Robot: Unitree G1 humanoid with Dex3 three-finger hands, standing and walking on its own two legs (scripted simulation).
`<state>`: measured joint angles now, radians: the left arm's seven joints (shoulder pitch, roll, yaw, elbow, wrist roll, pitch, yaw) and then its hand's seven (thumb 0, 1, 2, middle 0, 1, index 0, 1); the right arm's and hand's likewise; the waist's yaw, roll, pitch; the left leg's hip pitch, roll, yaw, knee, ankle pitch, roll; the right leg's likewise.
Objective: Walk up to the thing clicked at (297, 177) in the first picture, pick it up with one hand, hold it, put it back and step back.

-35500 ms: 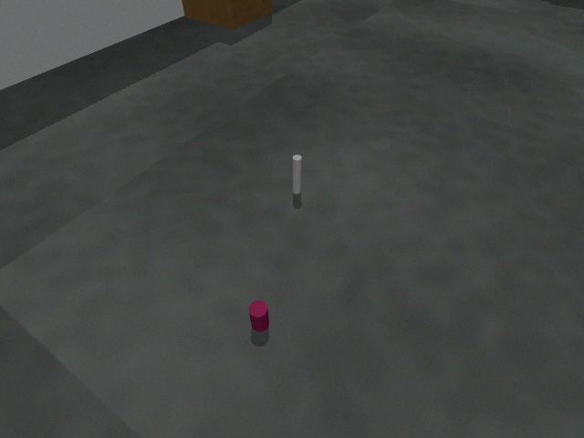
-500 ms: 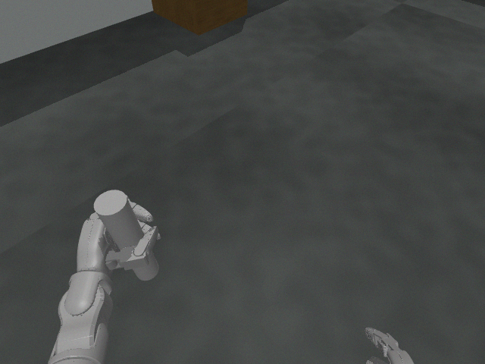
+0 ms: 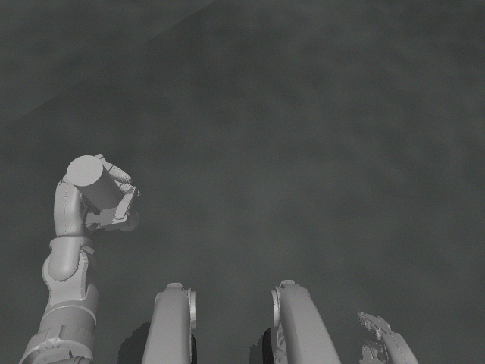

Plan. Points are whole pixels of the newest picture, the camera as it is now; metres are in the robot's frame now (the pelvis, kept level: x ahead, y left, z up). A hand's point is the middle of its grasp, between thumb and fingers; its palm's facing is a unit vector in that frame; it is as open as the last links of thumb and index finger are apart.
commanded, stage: crouch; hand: left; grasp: from the side
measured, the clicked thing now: (110, 200) +0.39 +0.21 -0.03
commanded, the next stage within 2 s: lower in 1.20 s
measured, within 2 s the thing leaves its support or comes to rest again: neither
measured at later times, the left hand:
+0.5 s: hand (143, 227) +0.40 +0.20 -0.21, palm faces +0.04 -1.00 -0.02, open 5.5 cm
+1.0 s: hand (148, 230) +0.42 +0.20 -0.29, palm faces +0.05 -1.00 +0.00, open 5.5 cm
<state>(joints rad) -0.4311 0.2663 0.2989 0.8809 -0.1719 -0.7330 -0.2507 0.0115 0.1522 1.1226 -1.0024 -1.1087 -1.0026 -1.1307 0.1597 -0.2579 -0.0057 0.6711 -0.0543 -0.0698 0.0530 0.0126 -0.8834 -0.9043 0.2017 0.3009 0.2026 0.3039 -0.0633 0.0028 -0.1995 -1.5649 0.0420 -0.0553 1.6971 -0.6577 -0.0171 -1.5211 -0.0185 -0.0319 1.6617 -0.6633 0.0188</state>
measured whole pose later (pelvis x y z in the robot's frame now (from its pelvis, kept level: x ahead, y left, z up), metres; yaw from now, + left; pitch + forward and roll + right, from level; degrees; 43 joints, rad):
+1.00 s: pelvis -0.04 +0.00 -0.24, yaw -6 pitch +27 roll -7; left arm -0.67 0.49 0.48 1.11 -0.12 -0.77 -0.28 0.01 0.15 1.13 -1.00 -1.11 -1.00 -1.14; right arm 0.06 -0.32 0.12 0.71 -0.15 -0.02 0.11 0.01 -0.89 -0.90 0.20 0.30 0.20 0.30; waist -0.16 -0.05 -0.01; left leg -2.26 0.02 -0.18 2.46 -0.69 -0.04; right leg -2.19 0.01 -0.08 2.38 -0.68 0.03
